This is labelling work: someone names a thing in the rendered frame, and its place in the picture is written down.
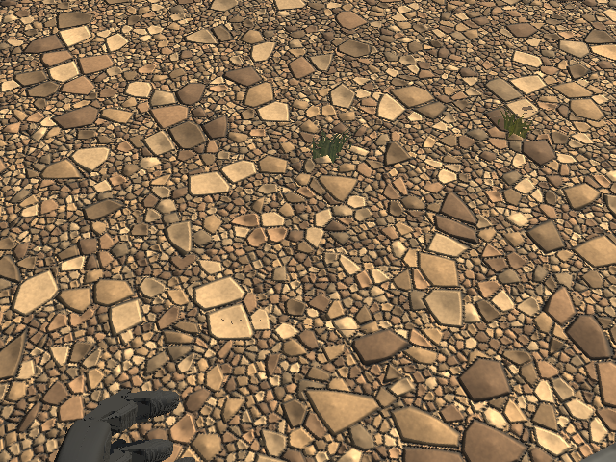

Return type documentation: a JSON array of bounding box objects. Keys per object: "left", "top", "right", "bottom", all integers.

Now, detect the left robot hand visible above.
[{"left": 54, "top": 389, "right": 195, "bottom": 462}]

